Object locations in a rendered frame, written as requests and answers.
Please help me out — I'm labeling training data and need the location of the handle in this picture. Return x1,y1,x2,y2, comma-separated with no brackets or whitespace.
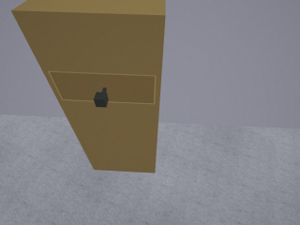
94,87,109,108

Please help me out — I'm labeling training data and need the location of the drawer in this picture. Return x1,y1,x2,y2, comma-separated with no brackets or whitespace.
50,71,156,104

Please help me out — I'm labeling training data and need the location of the cabinet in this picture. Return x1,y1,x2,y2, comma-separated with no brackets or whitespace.
11,0,166,173

